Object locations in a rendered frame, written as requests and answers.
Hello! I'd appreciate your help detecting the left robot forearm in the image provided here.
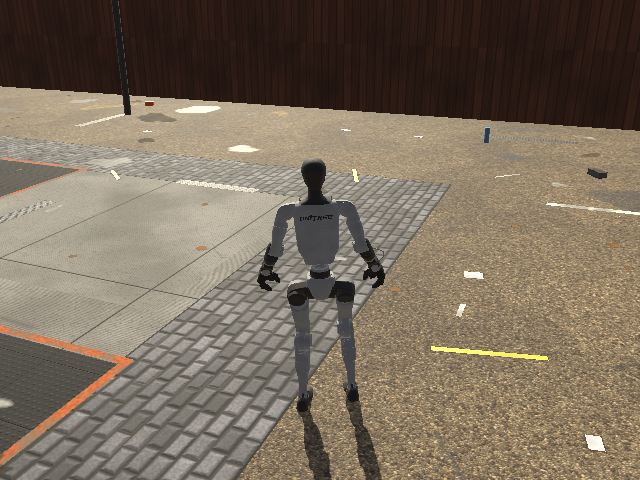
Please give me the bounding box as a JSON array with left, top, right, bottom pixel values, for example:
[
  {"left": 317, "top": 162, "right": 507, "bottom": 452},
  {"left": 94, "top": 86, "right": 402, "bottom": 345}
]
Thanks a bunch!
[{"left": 260, "top": 242, "right": 278, "bottom": 276}]

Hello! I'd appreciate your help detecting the right robot forearm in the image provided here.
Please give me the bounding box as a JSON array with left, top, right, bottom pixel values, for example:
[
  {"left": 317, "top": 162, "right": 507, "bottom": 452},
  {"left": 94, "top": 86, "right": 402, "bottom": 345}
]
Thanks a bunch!
[{"left": 360, "top": 237, "right": 381, "bottom": 272}]

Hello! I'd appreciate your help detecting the robot right upper arm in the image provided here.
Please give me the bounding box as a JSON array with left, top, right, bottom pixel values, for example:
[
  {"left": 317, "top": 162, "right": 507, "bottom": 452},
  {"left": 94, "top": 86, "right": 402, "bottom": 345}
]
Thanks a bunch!
[{"left": 336, "top": 200, "right": 369, "bottom": 254}]

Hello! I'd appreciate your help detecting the robot left upper arm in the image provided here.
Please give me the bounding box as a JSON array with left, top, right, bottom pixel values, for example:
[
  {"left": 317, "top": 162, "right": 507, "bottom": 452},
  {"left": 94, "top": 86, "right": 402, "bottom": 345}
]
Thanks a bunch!
[{"left": 268, "top": 202, "right": 295, "bottom": 257}]

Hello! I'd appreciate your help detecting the left robot hand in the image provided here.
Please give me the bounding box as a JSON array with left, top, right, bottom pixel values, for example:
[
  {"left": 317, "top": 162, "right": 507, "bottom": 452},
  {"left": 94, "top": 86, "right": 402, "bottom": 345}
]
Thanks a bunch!
[{"left": 257, "top": 270, "right": 280, "bottom": 291}]

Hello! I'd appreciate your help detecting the humanoid robot head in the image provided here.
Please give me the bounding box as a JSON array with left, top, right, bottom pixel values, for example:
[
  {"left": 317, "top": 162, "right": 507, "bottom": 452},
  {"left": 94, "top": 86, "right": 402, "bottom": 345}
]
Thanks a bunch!
[{"left": 299, "top": 158, "right": 333, "bottom": 205}]

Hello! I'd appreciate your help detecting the right robot foot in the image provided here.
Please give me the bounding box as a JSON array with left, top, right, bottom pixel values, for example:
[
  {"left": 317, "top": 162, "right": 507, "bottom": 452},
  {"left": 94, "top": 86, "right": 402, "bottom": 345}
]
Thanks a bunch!
[{"left": 343, "top": 379, "right": 359, "bottom": 402}]

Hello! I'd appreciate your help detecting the right robot hand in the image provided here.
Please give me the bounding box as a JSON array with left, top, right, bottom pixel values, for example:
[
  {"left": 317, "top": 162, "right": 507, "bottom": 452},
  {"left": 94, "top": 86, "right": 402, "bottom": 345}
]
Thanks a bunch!
[{"left": 363, "top": 265, "right": 385, "bottom": 288}]

